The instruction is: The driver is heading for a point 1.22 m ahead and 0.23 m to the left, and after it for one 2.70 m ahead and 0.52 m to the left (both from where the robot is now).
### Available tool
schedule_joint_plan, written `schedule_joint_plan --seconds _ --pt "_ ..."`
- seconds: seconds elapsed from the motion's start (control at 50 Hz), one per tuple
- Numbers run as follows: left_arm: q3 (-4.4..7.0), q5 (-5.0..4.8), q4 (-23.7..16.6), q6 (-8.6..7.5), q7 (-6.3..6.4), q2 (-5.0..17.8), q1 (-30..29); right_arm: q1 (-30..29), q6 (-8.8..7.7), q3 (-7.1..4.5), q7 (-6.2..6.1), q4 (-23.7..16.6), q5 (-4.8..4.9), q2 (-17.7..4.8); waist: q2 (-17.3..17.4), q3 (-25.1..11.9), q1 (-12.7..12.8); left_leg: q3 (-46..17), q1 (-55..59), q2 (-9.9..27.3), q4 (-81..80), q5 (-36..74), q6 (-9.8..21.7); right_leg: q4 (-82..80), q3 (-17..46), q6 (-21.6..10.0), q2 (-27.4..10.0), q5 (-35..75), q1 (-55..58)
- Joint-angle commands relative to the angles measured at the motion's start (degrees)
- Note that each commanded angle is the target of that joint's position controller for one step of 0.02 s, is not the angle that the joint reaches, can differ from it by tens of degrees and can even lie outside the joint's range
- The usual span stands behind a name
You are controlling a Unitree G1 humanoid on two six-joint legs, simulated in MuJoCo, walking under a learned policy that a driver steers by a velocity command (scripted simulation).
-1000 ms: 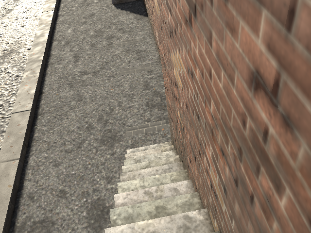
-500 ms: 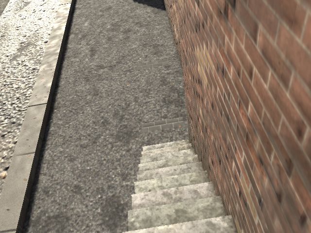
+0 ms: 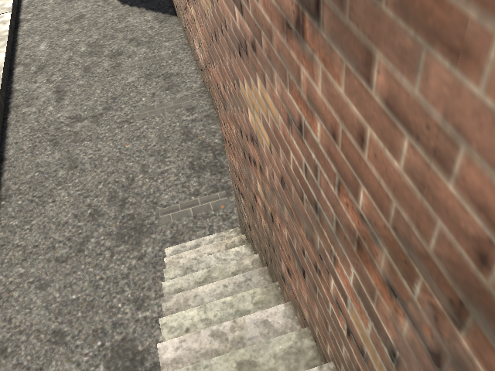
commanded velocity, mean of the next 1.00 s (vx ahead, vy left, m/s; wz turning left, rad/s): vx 0.39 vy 0.05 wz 0.00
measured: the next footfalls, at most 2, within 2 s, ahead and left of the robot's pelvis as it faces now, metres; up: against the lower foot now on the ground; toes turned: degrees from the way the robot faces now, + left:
right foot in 0.02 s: +0.09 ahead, -0.12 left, -0.20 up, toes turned -3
left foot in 0.52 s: +0.29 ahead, +0.16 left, -0.39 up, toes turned -2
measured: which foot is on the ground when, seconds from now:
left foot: down 0.00-0.00, up 0.02-0.50, down 0.52-1.00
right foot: up 0.00-0.00, down 0.02-0.54, up 0.56-0.92, down 0.94-1.00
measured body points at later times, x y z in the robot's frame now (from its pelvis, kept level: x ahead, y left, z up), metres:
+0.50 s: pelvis +0.20 +0.04 -0.22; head +0.25 +0.02 +0.22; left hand +0.04 +0.24 -0.34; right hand +0.45 -0.12 -0.34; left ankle +0.29 +0.16 -0.95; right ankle +0.06 -0.11 -0.83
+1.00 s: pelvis +0.40 +0.07 -0.35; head +0.38 +0.03 +0.09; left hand +0.49 +0.32 -0.47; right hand +0.33 -0.16 -0.52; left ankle +0.25 +0.16 -1.03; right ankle +0.50 -0.06 -1.05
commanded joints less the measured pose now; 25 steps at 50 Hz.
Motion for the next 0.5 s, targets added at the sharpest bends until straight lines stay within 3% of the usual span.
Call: schedule_joint_plan --seconds 0.02,0.04,0.06,0.08,0.1,0.12,0.14,0.16,0.18,0.2,0.22,0.24,0.26,0.28,0.3,0.32,0.34,0.38,0.42,0.44,0.46,0.48,0.5 --pt "0.95 2.93 7.03 -1.73 0.87 4.29 21.00 -2.08 2.94 -1.82 0.09 -2.16 1.50 -7.25 -3.93 2.18 8.45 -2.49 -15.21 -1.82 20.75 11.29 7.09 -9.63 -2.66 -0.97 -2.56 2.90 21.14" --pt "0.58 2.83 7.20 -2.45 0.23 4.77 24.71 -4.00 3.02 -2.07 0.89 -3.81 2.57 -7.04 -7.73 -0.07 10.52 0.14 -27.31 -5.41 32.15 -1.47 6.30 2.05 -2.09 -1.18 -4.75 13.13 31.01" --pt "0.06 0.26 5.96 -4.51 -0.88 6.73 22.16 0.37 2.97 -1.12 1.73 -7.07 1.88 -2.70 -11.38 -1.11 4.00 -6.78 -35.58 -1.76 24.77 0.71 8.27 15.46 -1.88 1.65 -9.40 20.71 35.04" --pt "0.44 -2.23 6.52 -5.25 -1.10 6.76 23.42 0.23 3.15 -0.74 1.49 -7.04 0.33 -1.68 -14.43 -3.47 5.28 -6.64 -38.65 0.65 25.37 3.92 8.29 18.12 -0.13 -0.43 -10.17 12.13 35.91" --pt "0.07 -5.08 7.68 -5.22 -0.59 5.85 24.85 -4.22 2.25 -1.05 1.61 -9.88 -1.11 -4.24 -18.79 -4.25 6.38 -3.38 -43.37 1.97 26.92 4.14 5.90 17.83 -1.80 -4.57 -7.65 2.51 33.67" --pt "1.69 -2.54 7.05 -6.60 1.81 9.94 26.15 -4.45 5.29 -1.14 1.03 -7.07 -2.16 -3.47 -14.74 -4.02 8.32 -6.69 -49.23 0.48 41.60 10.85 4.68 16.47 16.34 -11.73 -19.45 -8.11 30.53" --pt "-0.17 -3.48 6.22 -7.31 3.30 5.27 24.46 -11.44 6.43 -0.46 1.54 -8.85 -2.12 -3.31 -2.64 -0.05 7.83 -13.95 -44.74 3.73 23.54 28.05 2.76 10.51 17.85 -12.25 -19.23 -12.90 18.40" --pt "-2.39 -3.67 6.12 -7.61 4.40 2.09 18.85 -13.53 7.67 0.38 2.66 -9.17 -1.21 -2.05 1.90 3.74 4.94 -15.81 -34.58 4.65 9.35 38.05 1.07 7.79 10.90 -9.60 -15.01 -6.86 7.07" --pt "-3.03 -3.48 7.07 -8.09 4.67 1.08 18.77 -11.42 8.84 0.83 2.45 -7.94 -0.26 0.27 0.74 3.06 4.66 -14.03 -27.19 4.92 3.13 37.46 0.20 7.19 8.97 -8.83 -13.07 -0.12 3.92" --pt "-3.82 -2.79 7.73 -8.35 4.94 0.86 18.65 -11.84 9.49 1.48 2.36 -8.02 -0.40 1.27 -1.94 1.23 4.86 -10.95 -24.06 4.32 2.16 34.87 0.00 8.37 8.01 -10.19 -13.37 6.28 4.18" --pt "-3.15 -2.95 8.03 -9.43 4.65 1.61 18.40 -9.70 10.18 1.03 1.64 -6.46 -1.24 0.64 -6.33 -0.40 4.61 -8.01 -20.10 4.36 4.72 38.88 0.67 11.05 5.70 -10.68 -12.09 7.36 2.17" --pt "-3.64 -3.22 8.62 -10.10 4.13 0.24 19.32 -10.38 10.30 0.93 1.41 -6.62 -0.83 0.23 -7.17 -0.86 4.92 -7.05 -19.25 4.46 4.38 39.90 1.24 10.96 4.61 -10.45 -11.03 5.92 1.34" --pt "-2.75 -3.82 9.19 -10.37 3.93 1.67 21.44 -15.64 9.79 0.25 1.92 -9.26 -1.09 -2.06 -5.60 0.10 6.26 -7.30 -22.83 4.61 -2.03 50.51 1.84 13.80 0.56 -7.81 -6.23 -2.42 3.23" --pt "-1.89 -4.21 11.78 -10.62 4.97 0.57 26.21 -20.38 8.64 -0.06 2.85 -10.60 -2.30 -3.30 -4.83 1.09 8.92 -11.63 -30.82 6.47 -6.57 59.20 2.20 19.22 2.70 -5.94 -5.06 -19.84 8.58" --pt "-2.31 -3.68 12.76 -10.48 5.77 -1.54 29.28 -24.41 8.08 0.18 3.57 -12.25 -2.19 -1.92 -3.63 1.96 10.43 -12.15 -34.91 6.28 -8.74 59.80 1.78 21.08 5.09 -6.08 -5.22 -26.09 10.07" --pt "-3.28 -3.61 13.24 -9.79 7.07 -5.40 31.47 -26.40 7.67 0.67 4.28 -12.38 -1.99 0.59 0.38 3.03 11.14 -12.32 -34.70 5.72 -15.49 67.39 0.99 25.33 4.47 -6.65 -2.54 -33.98 6.49" --pt "-3.42 -4.21 12.88 -9.74 8.02 -5.89 29.41 -26.41 7.34 1.34 5.22 -12.68 -2.28 2.19 1.51 3.37 9.32 -11.82 -30.01 5.84 -17.69 76.18 0.20 28.31 4.20 -6.85 -2.24 -40.55 0.40" --pt "-3.35 -4.29 11.62 -9.85 8.36 -6.07 26.97 -27.54 6.82 2.35 6.23 -12.85 -0.86 5.06 2.87 3.45 9.58 -9.34 -20.83 5.60 -21.02 78.72 -0.74 30.30 3.88 -7.73 -1.34 -45.55 -8.48" --pt "-2.90 -3.44 11.19 -9.63 7.89 -5.39 25.98 -27.95 6.73 2.67 5.85 -12.74 0.38 6.00 0.40 5.03 10.47 -7.78 -14.18 6.80 -26.93 76.97 0.21 32.89 2.94 -7.95 -1.81 -42.12 -12.94" --pt "-3.00 -2.20 11.24 -9.35 7.74 -5.79 26.57 -27.37 6.78 2.26 5.53 -12.10 1.27 5.55 -0.66 6.11 11.07 -5.74 -11.51 6.95 -28.83 73.16 1.21 35.36 2.91 -8.36 -2.14 -40.14 -14.42" --pt "-2.79 -1.65 12.51 -8.60 7.37 -5.09 28.41 -26.39 6.74 1.86 5.05 -10.62 1.12 5.63 -2.16 4.58 11.67 -1.52 -5.31 4.89 -22.41 70.67 1.81 40.12 1.98 -8.13 -3.05 -38.54 -17.95" --pt "-2.06 0.01 11.92 -7.48 5.70 -3.46 27.93 -18.33 5.80 1.52 4.41 -7.31 2.53 4.80 -1.57 2.94 9.17 -0.71 -0.48 4.80 -27.10 65.66 3.07 46.66 0.02 -8.67 -1.22 -37.72 -17.03" --pt "-1.76 1.07 12.16 -6.14 4.86 -3.21 28.71 -8.84 4.24 0.66 4.07 -3.15 3.13 3.23 1.51 -0.02 5.96 0.17 9.06 5.21 -35.31 65.89 3.45 55.99 -3.77 -7.90 0.38 -39.05 -16.33"
Velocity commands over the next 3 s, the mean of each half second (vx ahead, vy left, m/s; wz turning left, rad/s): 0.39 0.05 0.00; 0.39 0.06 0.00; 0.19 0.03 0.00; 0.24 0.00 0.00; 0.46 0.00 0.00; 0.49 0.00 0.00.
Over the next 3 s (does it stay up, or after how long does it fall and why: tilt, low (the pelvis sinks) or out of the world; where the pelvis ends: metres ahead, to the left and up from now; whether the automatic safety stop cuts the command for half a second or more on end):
stays up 0.99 0.15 -0.88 its command is cut before an obstacle after 0.1 s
